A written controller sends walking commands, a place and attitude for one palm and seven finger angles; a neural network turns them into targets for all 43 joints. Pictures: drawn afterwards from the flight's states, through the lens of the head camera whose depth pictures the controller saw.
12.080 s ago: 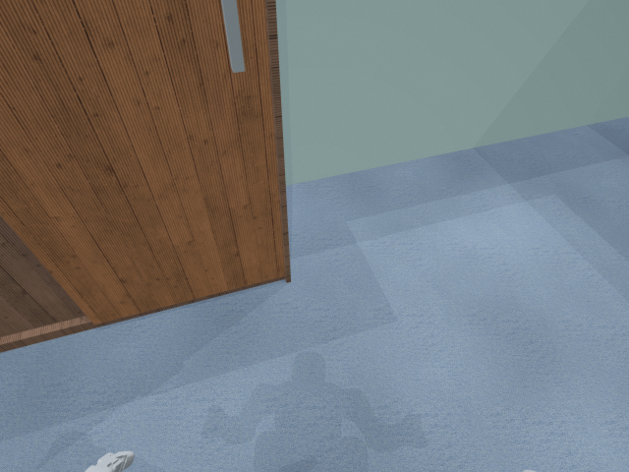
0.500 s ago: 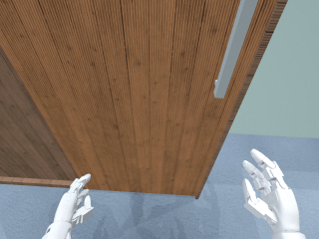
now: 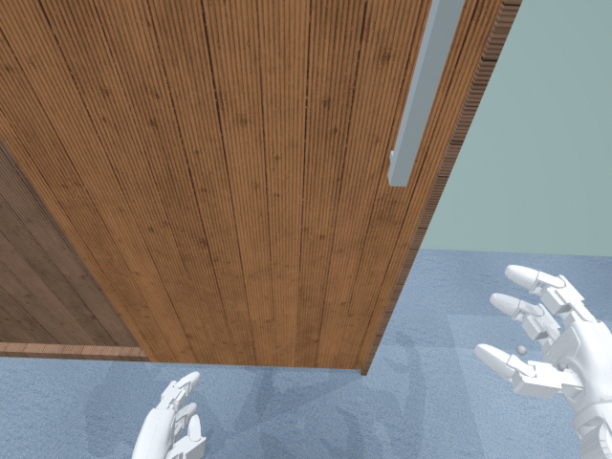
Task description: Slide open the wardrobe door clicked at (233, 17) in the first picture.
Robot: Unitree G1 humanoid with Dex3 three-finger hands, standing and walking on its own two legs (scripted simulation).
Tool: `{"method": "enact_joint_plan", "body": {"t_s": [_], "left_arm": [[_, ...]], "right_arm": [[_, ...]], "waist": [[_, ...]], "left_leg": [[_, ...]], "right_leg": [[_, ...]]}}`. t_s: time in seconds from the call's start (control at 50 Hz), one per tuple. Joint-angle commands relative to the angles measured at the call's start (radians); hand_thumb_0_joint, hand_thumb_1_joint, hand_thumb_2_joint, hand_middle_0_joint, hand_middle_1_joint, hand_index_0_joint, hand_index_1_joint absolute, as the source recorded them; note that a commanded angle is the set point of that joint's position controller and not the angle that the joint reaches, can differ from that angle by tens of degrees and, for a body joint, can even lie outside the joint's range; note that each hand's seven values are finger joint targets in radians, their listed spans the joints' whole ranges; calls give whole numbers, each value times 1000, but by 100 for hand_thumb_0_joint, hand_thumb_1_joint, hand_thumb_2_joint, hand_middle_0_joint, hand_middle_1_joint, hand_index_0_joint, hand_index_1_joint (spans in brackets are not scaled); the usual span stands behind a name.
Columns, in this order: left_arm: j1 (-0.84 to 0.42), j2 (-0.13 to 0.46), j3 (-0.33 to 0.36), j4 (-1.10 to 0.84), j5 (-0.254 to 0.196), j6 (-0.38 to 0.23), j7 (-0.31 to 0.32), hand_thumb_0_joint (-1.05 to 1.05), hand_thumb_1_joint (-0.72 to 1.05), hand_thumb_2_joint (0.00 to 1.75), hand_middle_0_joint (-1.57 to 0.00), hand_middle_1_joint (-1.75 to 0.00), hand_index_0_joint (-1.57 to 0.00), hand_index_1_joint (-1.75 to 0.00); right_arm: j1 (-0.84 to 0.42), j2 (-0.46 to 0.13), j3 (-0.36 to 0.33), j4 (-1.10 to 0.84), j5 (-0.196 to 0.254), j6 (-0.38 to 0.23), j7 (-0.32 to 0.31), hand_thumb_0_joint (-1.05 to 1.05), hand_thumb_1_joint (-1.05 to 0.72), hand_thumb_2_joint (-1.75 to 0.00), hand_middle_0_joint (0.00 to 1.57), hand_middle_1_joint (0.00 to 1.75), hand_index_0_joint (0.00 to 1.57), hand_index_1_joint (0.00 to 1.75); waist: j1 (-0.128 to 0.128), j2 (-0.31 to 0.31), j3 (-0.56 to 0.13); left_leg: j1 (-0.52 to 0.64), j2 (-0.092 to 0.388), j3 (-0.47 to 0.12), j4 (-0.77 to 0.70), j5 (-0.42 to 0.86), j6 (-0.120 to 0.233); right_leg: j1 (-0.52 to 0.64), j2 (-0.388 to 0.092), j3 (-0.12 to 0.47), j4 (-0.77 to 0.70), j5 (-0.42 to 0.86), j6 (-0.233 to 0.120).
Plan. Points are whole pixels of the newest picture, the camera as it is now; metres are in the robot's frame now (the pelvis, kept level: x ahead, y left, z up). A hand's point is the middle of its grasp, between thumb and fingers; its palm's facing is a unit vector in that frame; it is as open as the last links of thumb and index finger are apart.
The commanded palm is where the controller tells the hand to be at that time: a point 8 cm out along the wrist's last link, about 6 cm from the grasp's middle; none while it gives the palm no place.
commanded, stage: raise the hand with hooked fingers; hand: right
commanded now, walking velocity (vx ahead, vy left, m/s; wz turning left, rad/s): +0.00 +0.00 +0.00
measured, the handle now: (419, 79) +0.50 -0.09 +0.27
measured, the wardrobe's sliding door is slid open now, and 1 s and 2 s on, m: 0.00 0.00 0.00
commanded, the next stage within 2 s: move the hooked fingers beside the handle in 1.28 s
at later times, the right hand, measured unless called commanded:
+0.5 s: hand out of the picture +0.26 -0.27 +0.23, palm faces +0.11 +0.99 -0.11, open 13.7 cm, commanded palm +0.22 -0.31 +0.23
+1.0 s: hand out of the picture +0.29 -0.27 +0.25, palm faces -0.01 +0.99 -0.13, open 14.0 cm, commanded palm +0.24 -0.32 +0.29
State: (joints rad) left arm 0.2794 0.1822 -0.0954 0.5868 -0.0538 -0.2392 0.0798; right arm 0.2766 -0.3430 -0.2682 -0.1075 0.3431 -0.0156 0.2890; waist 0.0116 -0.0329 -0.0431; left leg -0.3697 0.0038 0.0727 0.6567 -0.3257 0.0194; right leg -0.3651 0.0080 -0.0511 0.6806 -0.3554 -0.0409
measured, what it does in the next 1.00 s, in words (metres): stands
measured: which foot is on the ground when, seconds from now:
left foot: down 0.00-1.00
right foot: down 0.00-1.00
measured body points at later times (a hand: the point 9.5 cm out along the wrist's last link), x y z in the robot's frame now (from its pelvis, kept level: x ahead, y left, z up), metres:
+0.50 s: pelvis +0.01 +0.00 +0.02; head -0.02 +0.02 +0.46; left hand +0.24 +0.20 -0.03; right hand +0.25 -0.33 +0.24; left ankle +0.01 +0.11 -0.72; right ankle +0.00 -0.09 -0.72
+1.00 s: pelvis +0.01 +0.00 +0.02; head -0.01 +0.03 +0.47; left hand +0.22 +0.23 -0.05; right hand +0.29 -0.32 +0.26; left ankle +0.01 +0.11 -0.72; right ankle +0.00 -0.09 -0.72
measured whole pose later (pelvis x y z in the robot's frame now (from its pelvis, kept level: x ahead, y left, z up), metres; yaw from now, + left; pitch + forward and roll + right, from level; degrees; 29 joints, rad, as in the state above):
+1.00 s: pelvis +0.01 +0.00 +0.02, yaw -1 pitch -2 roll +0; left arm 0.16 0.31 -0.09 0.61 -0.11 -0.16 0.08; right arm -0.24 -0.57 -0.48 0.03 0.34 0.43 0.52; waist -0.05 -0.07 -0.02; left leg -0.18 0.01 0.09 0.47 -0.26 0.02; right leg -0.18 0.03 -0.03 0.49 -0.28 -0.04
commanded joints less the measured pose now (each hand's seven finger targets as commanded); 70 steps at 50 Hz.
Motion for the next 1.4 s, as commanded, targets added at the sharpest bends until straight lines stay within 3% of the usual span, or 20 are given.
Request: {"method": "enact_joint_plan", "body": {"t_s": [0.0,0.06,0.12,0.2,0.3,0.44,0.52,0.6,0.66,0.74,0.8,0.84,0.94,1.0,1.1,1.14,1.2,1.28,1.34,1.38], "left_arm": [[-144,158,71,-171,8,-126,-9,0,90,90,-20,-30,-20,-30],[-124,186,81,-124,-5,-150,-5,0,90,90,-20,-30,-20,-30],[-128,213,87,-105,-23,-147,23,0,90,90,-20,-30,-20,-30],[-170,207,77,-126,-21,-135,45,0,90,90,-20,-30,-20,-30],[-205,178,53,-130,-16,-126,33,0,90,90,-20,-30,-20,-30],[-214,203,49,-112,-44,-67,27,0,90,90,-20,-30,-20,-30],[-258,205,46,-146,-46,-42,25,0,90,90,-20,-30,-20,-30],[-289,176,26,-167,-34,-38,22,0,90,90,-20,-30,-20,-30],[-285,184,26,-134,-38,-36,17,0,90,90,-20,-30,-20,-30],[-267,218,35,-100,-54,-10,14,0,90,90,-20,-30,-20,-30],[-266,226,45,-116,-67,2,9,0,90,90,-20,-30,-20,-30],[-278,232,48,-143,-70,9,3,0,90,90,-20,-30,-20,-30],[-322,201,36,-198,-54,3,1,0,90,90,-20,-30,-20,-30],[-300,189,32,-185,-36,-9,1,0,90,90,-20,-30,-20,-30],[-272,214,40,-121,-53,5,5,0,90,90,-20,-30,-20,-30],[-269,221,42,-131,-61,6,9,0,90,90,-20,-30,-20,-30],[-266,216,43,-156,-65,6,9,0,90,90,-20,-30,-20,-30],[-291,209,38,-180,-52,6,12,0,90,90,-20,-30,-20,-30],[-292,198,29,-170,-39,1,7,0,90,90,-20,-30,-20,-30],[-291,196,30,-152,-40,-4,2,0,90,90,-20,-30,-20,-30]], "right_arm": [[-90,-136,-164,-394,46,-150,-44,0,8,-48,27,93,27,93],[-159,-95,-64,-291,10,-121,6,0,15,-45,27,98,27,98],[-266,-145,-57,-201,-4,-21,63,0,22,-42,28,102,28,102],[-400,-331,-216,-269,-7,54,67,0,31,-38,29,108,29,108],[-463,-362,-316,-314,53,36,61,0,43,-33,29,115,29,115],[-585,-311,-202,-43,18,234,133,0,50,-30,30,120,30,120],[-748,-442,-265,-144,-1,292,151,0,50,-30,30,120,30,120],[-815,-580,-405,-267,29,252,157,0,50,-30,30,120,30,120],[-820,-562,-427,-139,50,247,164,0,50,-30,30,120,30,120],[-881,-525,-326,126,6,361,186,0,50,-30,30,120,30,120],[-845,-425,-206,210,-17,415,205,0,50,-30,30,120,30,120],[-849,-449,-211,139,-18,430,227,0,50,-30,30,120,30,120],[-899,-630,-413,-205,37,335,233,0,50,-30,30,120,30,120],[-849,-706,-525,-250,48,273,168,0,50,-30,30,120,30,120],[-869,-529,-365,52,8,391,133,0,50,-30,30,120,30,120],[-922,-485,-270,49,-24,432,148,0,50,-30,30,120,30,120],[-899,-418,-173,5,-35,445,183,0,50,-30,30,120,30,120],[-884,-577,-359,-160,16,370,225,0,50,-30,30,120,30,120],[-863,-644,-464,-169,45,318,209,0,50,-30,30,120,30,120],[-862,-590,-438,-110,48,321,183,0,50,-30,30,120,30,120]], "waist": [[-83,-37,-222],[-35,-72,-112],[-29,-36,-11],[-70,-15,-85],[-99,-78,-189],[-57,-30,14],[-72,-47,-148],[-101,-55,-293],[-89,-55,-205],[-64,-41,-21],[-52,1,-12],[-63,4,-123],[-100,-26,-349],[-126,-82,-286],[-81,-140,-25],[-59,-146,-44],[-48,-54,-128],[-81,6,-297],[-99,-24,-280],[-93,-62,-193]], "left_leg": [[157,-12,12,-81,308,8],[84,-7,8,-116,262,1],[69,-5,-6,-174,147,-2],[146,0,-16,-204,108,0],[252,-9,-4,-199,301,12],[148,4,-16,-250,249,3],[225,14,-35,-252,265,4],[336,9,-37,-246,369,8],[307,14,-33,-256,407,6],[168,24,-36,-282,287,4],[142,32,-48,-277,252,3],[177,32,-46,-249,278,1],[326,23,-52,-222,362,6],[313,9,-30,-240,360,18],[160,14,-12,-271,257,19],[135,15,-12,-261,247,13],[158,14,-17,-250,277,11],[259,7,-15,-231,361,9],[277,0,-4,-234,394,15],[227,2,4,-243,369,16]], "right_leg": [[115,-27,87,-130,371,47],[135,-36,92,-145,306,36],[110,-33,104,-190,171,20],[162,-24,120,-224,166,9],[263,-15,112,-228,351,30],[202,-17,105,-257,243,19],[265,-7,108,-251,277,8],[326,0,105,-236,382,6],[298,-1,103,-244,374,6],[226,-9,107,-261,282,11],[216,-18,110,-250,267,13],[246,-10,112,-239,281,9],[326,4,108,-222,366,0],[313,-2,104,-243,393,7],[251,-16,104,-281,299,23],[269,-15,112,-279,294,23],[313,-20,122,-263,321,17],[372,-3,128,-249,386,6],[358,-2,124,-256,426,11],[333,-6,120,-267,405,18]]}}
